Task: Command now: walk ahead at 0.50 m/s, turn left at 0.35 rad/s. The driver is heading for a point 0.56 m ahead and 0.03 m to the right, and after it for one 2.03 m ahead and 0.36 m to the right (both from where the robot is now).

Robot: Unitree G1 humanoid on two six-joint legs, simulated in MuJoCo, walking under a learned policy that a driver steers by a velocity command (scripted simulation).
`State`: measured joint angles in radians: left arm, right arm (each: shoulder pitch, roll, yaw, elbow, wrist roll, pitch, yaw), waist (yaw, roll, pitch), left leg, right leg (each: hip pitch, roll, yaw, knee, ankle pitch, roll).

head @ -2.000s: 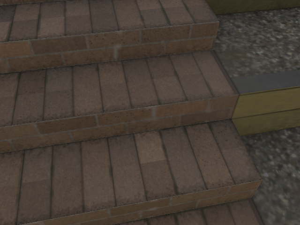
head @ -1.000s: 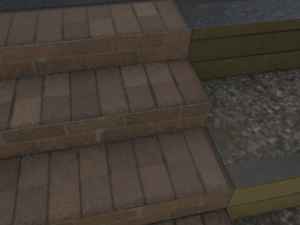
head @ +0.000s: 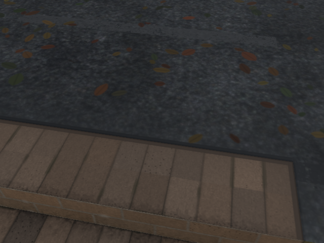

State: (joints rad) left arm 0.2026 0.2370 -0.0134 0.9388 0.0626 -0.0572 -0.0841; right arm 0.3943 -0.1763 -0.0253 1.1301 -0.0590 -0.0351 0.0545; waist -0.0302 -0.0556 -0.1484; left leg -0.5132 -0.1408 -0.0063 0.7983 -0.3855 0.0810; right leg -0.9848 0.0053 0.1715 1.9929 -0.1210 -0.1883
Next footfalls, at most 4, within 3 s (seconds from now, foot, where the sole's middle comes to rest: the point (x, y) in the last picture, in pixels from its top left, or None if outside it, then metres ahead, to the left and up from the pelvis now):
0.22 right None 0.30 -0.17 -0.59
0.80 left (151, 179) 0.67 0.05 -0.44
1.32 right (218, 179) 0.66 -0.19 -0.44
1.70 left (151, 169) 0.71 0.05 -0.44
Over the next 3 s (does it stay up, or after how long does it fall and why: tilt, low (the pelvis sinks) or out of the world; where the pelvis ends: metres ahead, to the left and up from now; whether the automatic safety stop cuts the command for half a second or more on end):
stays up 1.00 -0.16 0.34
